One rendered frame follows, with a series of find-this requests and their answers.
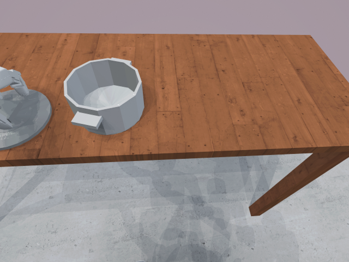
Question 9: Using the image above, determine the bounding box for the knob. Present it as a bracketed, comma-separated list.
[0, 100, 23, 123]

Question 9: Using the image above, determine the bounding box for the table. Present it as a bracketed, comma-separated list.
[0, 33, 349, 216]

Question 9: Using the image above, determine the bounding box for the robot left hand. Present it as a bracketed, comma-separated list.
[0, 67, 29, 130]

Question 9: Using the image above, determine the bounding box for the pot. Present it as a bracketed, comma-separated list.
[64, 58, 144, 135]

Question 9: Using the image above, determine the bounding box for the lid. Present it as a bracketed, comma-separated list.
[0, 89, 52, 151]

